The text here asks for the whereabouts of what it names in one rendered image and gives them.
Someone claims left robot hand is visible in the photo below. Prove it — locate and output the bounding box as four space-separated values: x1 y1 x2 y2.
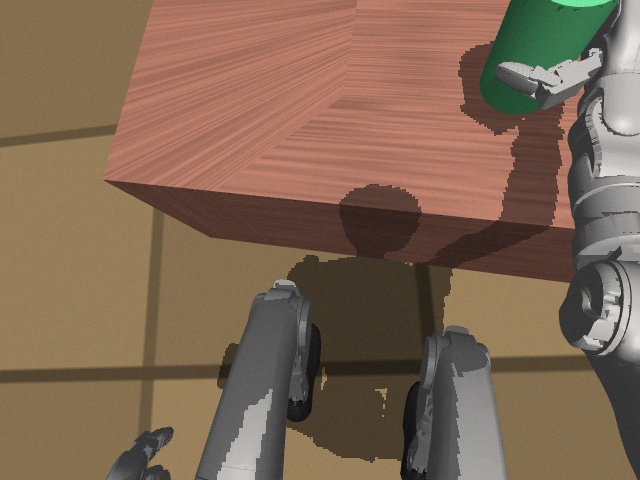
105 427 174 480

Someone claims bottle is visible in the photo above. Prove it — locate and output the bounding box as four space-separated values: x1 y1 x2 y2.
480 0 620 115

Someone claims right robot foot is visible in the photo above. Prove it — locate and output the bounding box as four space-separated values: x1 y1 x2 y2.
401 381 427 480

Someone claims right robot hand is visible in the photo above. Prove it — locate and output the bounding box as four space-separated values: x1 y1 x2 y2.
495 0 640 110

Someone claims right robot arm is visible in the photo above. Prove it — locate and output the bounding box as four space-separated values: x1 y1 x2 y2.
559 73 640 480

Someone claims left robot foot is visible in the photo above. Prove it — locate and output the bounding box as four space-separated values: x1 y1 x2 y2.
287 323 321 422

